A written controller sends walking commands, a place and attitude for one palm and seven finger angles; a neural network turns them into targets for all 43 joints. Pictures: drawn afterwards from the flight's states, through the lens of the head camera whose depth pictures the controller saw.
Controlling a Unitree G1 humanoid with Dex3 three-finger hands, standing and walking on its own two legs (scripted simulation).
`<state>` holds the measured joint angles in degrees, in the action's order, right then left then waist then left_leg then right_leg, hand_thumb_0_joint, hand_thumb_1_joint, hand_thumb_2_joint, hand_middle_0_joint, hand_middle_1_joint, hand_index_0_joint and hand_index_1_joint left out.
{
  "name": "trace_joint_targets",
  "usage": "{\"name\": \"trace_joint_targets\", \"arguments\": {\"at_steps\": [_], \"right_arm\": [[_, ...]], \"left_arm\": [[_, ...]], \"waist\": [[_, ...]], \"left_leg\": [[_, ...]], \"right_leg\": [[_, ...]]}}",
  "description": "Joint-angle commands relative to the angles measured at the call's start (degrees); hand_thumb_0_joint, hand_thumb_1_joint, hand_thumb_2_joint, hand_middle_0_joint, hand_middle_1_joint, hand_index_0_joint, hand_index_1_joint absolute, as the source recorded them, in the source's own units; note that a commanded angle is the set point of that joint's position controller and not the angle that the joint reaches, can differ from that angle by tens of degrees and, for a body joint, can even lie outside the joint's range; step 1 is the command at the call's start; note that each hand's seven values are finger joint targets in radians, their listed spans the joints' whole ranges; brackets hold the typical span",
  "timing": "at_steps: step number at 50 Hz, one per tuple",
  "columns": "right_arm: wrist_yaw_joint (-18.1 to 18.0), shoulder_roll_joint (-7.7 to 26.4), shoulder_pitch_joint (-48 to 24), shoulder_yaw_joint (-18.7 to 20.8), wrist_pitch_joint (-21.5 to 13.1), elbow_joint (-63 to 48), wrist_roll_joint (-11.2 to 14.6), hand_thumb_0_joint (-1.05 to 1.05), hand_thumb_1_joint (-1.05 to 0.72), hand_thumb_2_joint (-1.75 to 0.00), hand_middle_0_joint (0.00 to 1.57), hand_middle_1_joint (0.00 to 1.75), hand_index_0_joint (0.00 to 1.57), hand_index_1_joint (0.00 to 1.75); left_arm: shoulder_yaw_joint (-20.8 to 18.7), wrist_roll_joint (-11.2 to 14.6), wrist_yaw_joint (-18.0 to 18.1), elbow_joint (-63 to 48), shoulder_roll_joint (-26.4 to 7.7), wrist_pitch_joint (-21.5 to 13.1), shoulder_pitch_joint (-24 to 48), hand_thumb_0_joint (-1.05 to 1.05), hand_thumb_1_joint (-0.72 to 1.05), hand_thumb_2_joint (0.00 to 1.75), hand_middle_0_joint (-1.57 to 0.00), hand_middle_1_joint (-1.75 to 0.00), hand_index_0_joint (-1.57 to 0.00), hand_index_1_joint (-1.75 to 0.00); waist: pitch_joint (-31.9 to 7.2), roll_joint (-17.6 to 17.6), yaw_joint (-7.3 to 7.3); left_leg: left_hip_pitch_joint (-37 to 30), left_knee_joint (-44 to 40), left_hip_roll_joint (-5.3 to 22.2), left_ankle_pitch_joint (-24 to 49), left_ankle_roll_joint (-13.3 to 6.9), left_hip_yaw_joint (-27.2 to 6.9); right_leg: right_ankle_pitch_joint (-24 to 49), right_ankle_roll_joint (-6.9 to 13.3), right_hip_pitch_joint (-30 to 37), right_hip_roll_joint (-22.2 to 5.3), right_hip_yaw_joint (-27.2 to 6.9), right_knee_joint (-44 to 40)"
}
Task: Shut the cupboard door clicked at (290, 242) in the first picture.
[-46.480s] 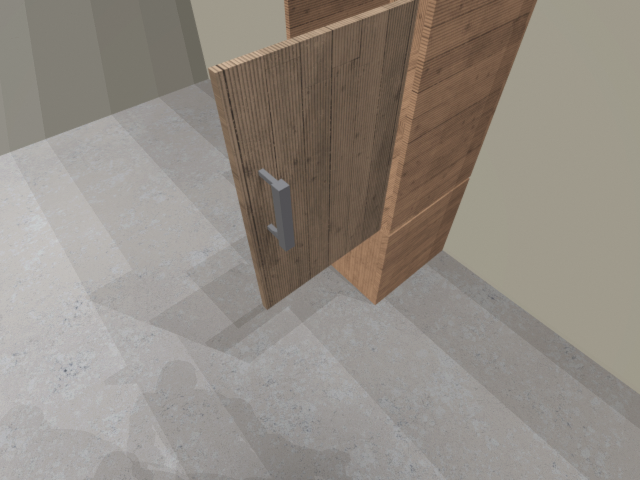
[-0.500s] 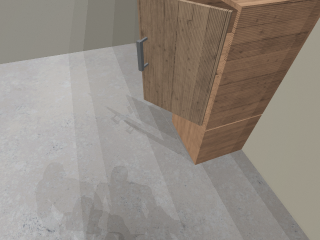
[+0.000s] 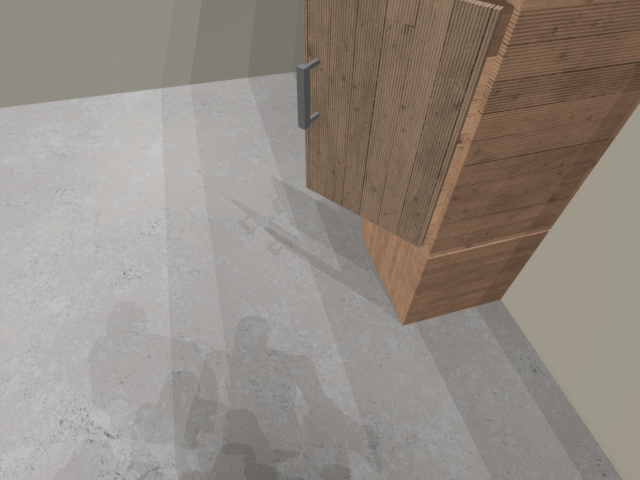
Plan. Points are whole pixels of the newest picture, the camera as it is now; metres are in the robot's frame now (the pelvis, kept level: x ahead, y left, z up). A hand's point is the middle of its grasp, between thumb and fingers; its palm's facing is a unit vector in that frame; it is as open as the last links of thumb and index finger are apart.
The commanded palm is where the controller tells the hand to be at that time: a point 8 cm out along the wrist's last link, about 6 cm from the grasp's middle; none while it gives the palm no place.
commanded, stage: walk to a spot facing it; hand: left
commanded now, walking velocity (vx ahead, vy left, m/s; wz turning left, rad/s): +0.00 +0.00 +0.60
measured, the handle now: (309, 94) +0.92 +0.06 +0.00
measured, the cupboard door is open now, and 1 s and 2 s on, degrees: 37 37 37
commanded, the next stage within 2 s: none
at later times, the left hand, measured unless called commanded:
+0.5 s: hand out of the picture +0.03 +0.23 -0.15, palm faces +0.30 -0.90 -0.31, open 7.4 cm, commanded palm none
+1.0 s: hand out of the picture -0.06 +0.20 -0.16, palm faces +0.61 -0.74 -0.28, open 7.4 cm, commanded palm none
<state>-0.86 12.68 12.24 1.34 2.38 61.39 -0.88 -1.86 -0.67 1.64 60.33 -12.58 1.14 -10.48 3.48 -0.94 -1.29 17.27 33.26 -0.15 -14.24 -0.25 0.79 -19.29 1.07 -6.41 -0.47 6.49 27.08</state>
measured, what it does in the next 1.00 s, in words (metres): steps on the spot, turning left: right foot, then left foot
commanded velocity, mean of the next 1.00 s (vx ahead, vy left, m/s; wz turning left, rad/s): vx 0.05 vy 0.00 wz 0.60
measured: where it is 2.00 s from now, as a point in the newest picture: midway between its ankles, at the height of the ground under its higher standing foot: outside the picture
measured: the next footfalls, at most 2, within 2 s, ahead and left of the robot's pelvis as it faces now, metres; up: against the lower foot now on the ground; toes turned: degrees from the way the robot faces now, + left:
right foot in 0.50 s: +0.06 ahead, -0.14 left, +0.00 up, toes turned +19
left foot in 0.78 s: -0.02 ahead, +0.12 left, +0.00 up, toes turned +35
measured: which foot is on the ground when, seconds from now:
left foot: down 0.00-0.48, up 0.50-0.76, down 0.78-1.00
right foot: down 0.00-0.12, up 0.14-0.48, down 0.50-0.78, up 0.80-1.00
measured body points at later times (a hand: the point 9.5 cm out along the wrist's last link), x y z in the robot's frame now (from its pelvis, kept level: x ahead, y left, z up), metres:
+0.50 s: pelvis -0.01 -0.02 -0.01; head +0.05 -0.01 +0.44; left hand +0.02 +0.27 -0.13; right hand +0.11 -0.25 -0.16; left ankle +0.03 +0.11 -0.73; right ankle +0.02 -0.15 -0.74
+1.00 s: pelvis +0.01 -0.02 -0.01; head +0.06 +0.00 +0.44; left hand -0.09 +0.24 -0.14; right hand +0.24 -0.17 -0.15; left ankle -0.05 +0.10 -0.74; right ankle +0.09 -0.13 -0.71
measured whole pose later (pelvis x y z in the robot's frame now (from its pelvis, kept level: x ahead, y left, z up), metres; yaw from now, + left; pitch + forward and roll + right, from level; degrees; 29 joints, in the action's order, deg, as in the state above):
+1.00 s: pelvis +0.01 -0.02 -0.01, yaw +38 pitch +0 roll +0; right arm 0.3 13.4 10.0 2.6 2.6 50.1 -2.1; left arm -3.9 -1.0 -0.4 49.5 -14.2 3.1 -11.6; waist 5.7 -1.0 -0.3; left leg 18.6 34.4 0.0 -16.4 1.0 -4.2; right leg -26.3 -2.8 -21.9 -2.9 2.9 47.0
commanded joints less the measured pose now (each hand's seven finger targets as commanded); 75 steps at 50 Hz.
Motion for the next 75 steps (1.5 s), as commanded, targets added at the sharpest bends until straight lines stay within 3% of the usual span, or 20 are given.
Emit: {"name": "trace_joint_targets", "arguments": {"at_steps": [1, 4, 6, 8, 22, 24, 25, 29, 36, 37, 39, 49, 50, 52, 53, 58, 66, 69, 71, 75], "right_arm": [[0.18, 4.54, -0.52, 2.45, 0.3, -6.6, -0.01, 0.0, -0.9, -0.9, 0.2, 0.3, 0.2, 0.3], [0.89, 4.09, 3.88, 2.41, 0.09, -6.88, -0.24, 0.0, -0.9, -0.9, 0.2, 0.3, 0.2, 0.3], [0.55, 11.81, 9.02, 4.04, -0.51, -6.98, -0.98, 0.0, -0.9, -0.9, 0.2, 0.3, 0.2, 0.3], [-0.3, 12.76, 8.96, 4.43, -0.38, -7.23, -1.33, 0.0, -0.9, -0.9, 0.2, 0.3, 0.2, 0.3], [0.04, 10.43, -1.82, 5.42, 0.47, -12.36, -0.76, 0.0, -0.9, -0.9, 0.2, 0.3, 0.2, 0.3], [0.68, 4.51, -1.33, 5.08, 0.89, -14.14, 0.04, 0.0, -0.9, -0.9, 0.2, 0.3, 0.2, 0.3], [1.08, 6.17, -1.34, 5.52, 0.95, -14.22, -0.8, 0.0, -0.9, -0.9, 0.2, 0.3, 0.2, 0.3], [2.2, 4.69, 0.18, 4.71, 0.92, -13.63, -0.37, 0.0, -0.9, -0.9, 0.2, 0.3, 0.2, 0.3], [2.47, 4.61, -3.11, 3.26, -0.16, -15.33, 0.1, 0.0, -0.9, -0.9, 0.2, 0.3, 0.2, 0.3], [2.42, 6.44, 0.28, 3.74, -0.48, -14.45, -0.18, 0.0, -0.9, -0.9, 0.2, 0.3, 0.2, 0.3], [1.54, 17.02, 8.0, 6.27, -0.98, -13.14, -0.61, 0.0, -0.9, -0.9, 0.2, 0.3, 0.2, 0.3], [0.38, 13.03, -5.47, 4.82, -0.24, -15.55, -1.23, 0.0, -0.9, -0.9, 0.2, 0.3, 0.2, 0.3], [0.56, 11.59, -7.21, 4.73, -0.21, -16.22, -0.96, 0.0, -0.9, -0.9, 0.2, 0.3, 0.2, 0.3], [1.25, 4.82, -9.5, 3.49, -0.76, -18.93, -0.5, 0.0, -0.9, -0.9, 0.2, 0.3, 0.2, 0.3], [1.67, 6.81, -8.39, 4.13, -0.41, -19.14, -1.17, 0.0, -0.9, -0.9, 0.2, 0.3, 0.2, 0.3], [3.73, 3.19, -6.14, 3.47, -0.63, -15.69, -0.8, 0.0, -0.9, -0.9, 0.2, 0.3, 0.2, 0.3], [4.57, 0.81, -12.32, 1.92, -2.12, -17.38, -0.4, 0.0, -0.9, -0.9, 0.2, 0.3, 0.2, 0.3], [3.73, 3.9, -0.52, 2.71, -3.05, -14.45, -1.03, 0.0, -0.9, -0.9, 0.2, 0.3, 0.2, 0.3], [2.19, 16.85, 15.27, 5.98, -3.57, -11.07, -1.56, 0.0, -0.9, -0.9, 0.2, 0.3, 0.2, 0.3], [0.37, 10.1, 4.81, 3.57, -4.16, -12.12, -0.94, 0.0, -0.9, -0.9, 0.2, 0.3, 0.2, 0.3]], "left_arm": [[-3.55, -1.23, 1.29, -4.8, -10.6, -0.38, -2.97, 0.0, 0.9, 0.9, -0.2, -0.3, -0.2, -0.3], [-3.88, -0.64, 0.77, -6.85, -11.05, -0.43, -1.53, 0.0, 0.9, 0.9, -0.2, -0.3, -0.2, -0.3], [-2.81, 0.12, 0.47, -9.61, -6.36, 0.4, -3.22, 0.0, 0.9, 0.9, -0.2, -0.3, -0.2, -0.3], [-3.27, -0.58, 0.53, -11.17, -6.26, 1.26, 0.89, 0.0, 0.9, 0.9, -0.2, -0.3, -0.2, -0.3], [-3.87, -0.31, 0.05, -11.77, -6.35, 0.54, -7.59, 0.0, 0.9, 0.9, -0.2, -0.3, -0.2, -0.3], [-5.62, -1.79, 0.83, -12.8, -14.54, -0.1, -8.38, 0.0, 0.9, 0.9, -0.2, -0.3, -0.2, -0.3], [-4.63, -1.31, 0.98, -14.59, -14.78, 0.34, -1.87, 0.0, 0.9, 0.9, -0.2, -0.3, -0.2, -0.3], [-3.6, -1.12, 0.94, -15.52, -8.74, -1.12, 3.28, 0.0, 0.9, 0.9, -0.2, -0.3, -0.2, -0.3], [-4.98, -0.94, 0.44, -12.79, -13.05, -0.94, -5.58, 0.0, 0.9, 0.9, -0.2, -0.3, -0.2, -0.3], [-4.94, -0.58, 0.29, -13.28, -12.75, -0.79, -5.3, 0.0, 0.9, 0.9, -0.2, -0.3, -0.2, -0.3], [-2.94, -0.17, -0.21, -17.37, -6.31, -0.43, -3.96, 0.0, 0.9, 0.9, -0.2, -0.3, -0.2, -0.3], [-3.76, -0.81, -2.29, -13.75, -6.27, -0.13, -7.33, 0.0, 0.9, 0.9, -0.2, -0.3, -0.2, -0.3], [-4.26, -1.22, -2.3, -12.29, -7.16, -0.65, -12.63, 0.0, 0.9, 0.9, -0.2, -0.3, -0.2, -0.3], [-5.1, -1.59, -1.02, -12.9, -14.68, -1.25, -15.88, 0.0, 0.9, 0.9, -0.2, -0.3, -0.2, -0.3], [-5.12, -0.86, -0.75, -14.27, -14.05, -1.74, -11.1, 0.0, 0.9, 0.9, -0.2, -0.3, -0.2, -0.3], [-4.01, -1.14, -0.54, -12.74, -7.53, -4.38, -6.52, 0.0, 0.9, 0.9, -0.2, -0.3, -0.2, -0.3], [-4.51, -1.34, -0.9, -7.46, -8.99, -4.67, -15.69, 0.0, 0.9, 0.9, -0.2, -0.3, -0.2, -0.3], [-4.76, -0.59, -1.3, -8.26, -10.73, -4.53, -12.52, 0.0, 0.9, 0.9, -0.2, -0.3, -0.2, -0.3], [-3.53, -0.24, -2.72, -13.34, -5.37, -4.29, -8.18, 0.0, 0.9, 0.9, -0.2, -0.3, -0.2, -0.3], [-4.05, -1.07, -2.42, -13.34, -4.72, -2.9, -1.88, 0.0, 0.9, 0.9, -0.2, -0.3, -0.2, -0.3]], "waist": [[1.28, 9.9, 1.41], [-0.17, 4.13, -1.19], [-2.98, -19.81, -2.06], [-4.16, -10.53, -2.46], [-6.62, -7.61, 3.16], [-3.99, 15.09, 3.97], [-0.7, 13.38, 2.01], [-0.59, 12.4, -1.48], [-5.16, 12.11, 1.85], [-6.98, 8.59, -0.18], [-12.57, -18.21, -3.9], [-3.38, -8.08, 3.08], [-2.87, -3.4, 5.65], [0.37, 20.64, 8.33], [1.4, 14.81, 4.45], [0.48, 9.54, 1.09], [-0.34, 11.61, 4.96], [-5.81, 7.56, -1.9], [-13.35, -16.07, -8.71], [-0.35, -9.27, -3.2]], "left_leg": [[8.54, 16.54, 3.53, -14.86, 1.28, 0.19], [-1.73, 0.4, 3.72, 2.29, 0.86, 1.94], [-8.98, -13.15, 20.56, 34.13, -10.16, -25.43], [-4.18, -18.41, 19.92, 5.65, -10.46, -29.27], [7.08, -13.79, 6.59, -2.32, -5.32, -21.35], [21.31, 9.81, -6.35, -16.12, 2.47, -7.34], [18.22, 26.49, -4.55, -17.09, 2.28, -5.2], [16.16, 31.79, 0.99, -11.34, 3.42, -1.51], [3.01, 0.52, -0.4, -4.51, 2.15, 5.55], [-5.36, -5.73, 0.23, 4.82, 1.33, 4.12], [-22.21, -8.64, 24.06, 49.57, -12.71, -25.01], [8.76, -12.65, 8.92, -22.13, -6.3, -17.67], [15.93, -6.91, 5.0, -25.82, -4.69, -14.6], [30.5, 29.48, -4.46, -22.32, 0.57, -2.98], [27.28, 37.85, -0.23, -15.91, 0.41, -6.9], [20.93, 30.0, 4.01, -4.66, 2.09, -0.73], [14.3, 6.97, 2.47, -6.95, -0.49, 6.94], [-8.42, -3.44, -2.0, -2.31, -2.74, 10.82], [-34.27, -12.04, 22.63, 1.86, -12.93, -27.42], [-7.76, -20.25, 18.77, -11.52, -10.9, -19.87]], "right_leg": [[34.0, 10.88, -0.14, -22.3, -8.97, -4.17], [31.77, 4.52, -4.55, -17.65, -0.69, 7.33], [-17.1, -3.75, -18.54, -3.61, 2.12, 29.8], [-14.19, -2.43, -21.91, -3.49, -7.22, 39.37], [0.61, -2.77, -0.84, 1.47, -5.04, 2.31], [-14.77, 5.84, 2.71, -20.04, -29.7, -17.0], [-12.72, 8.97, -9.14, -26.91, -30.01, -18.69], [21.95, 7.38, -5.76, -17.26, -9.71, -6.2], [40.86, 3.03, 3.04, -17.73, -2.36, 6.7], [36.86, 0.7, -1.93, -16.99, -0.24, 12.76], [-20.22, -5.69, -25.78, -5.47, 1.29, 34.63], [-2.98, -3.89, -4.14, 0.62, -0.17, 10.33], [-4.01, -3.49, 4.08, -0.14, -1.22, 3.09], [-30.07, 5.09, 3.92, -25.61, -36.14, -20.9], [-31.26, 6.89, -4.35, -26.98, -37.11, -21.81], [1.99, 4.52, -1.64, -18.12, -7.94, -15.14], [25.1, 3.85, 9.2, -21.46, 1.26, -8.57], [33.34, 0.98, 0.49, -18.68, 8.87, 8.7], [-13.7, -4.75, -32.87, -6.87, 6.96, 42.23], [-4.08, -3.36, -32.58, -10.51, -6.05, 42.86]]}}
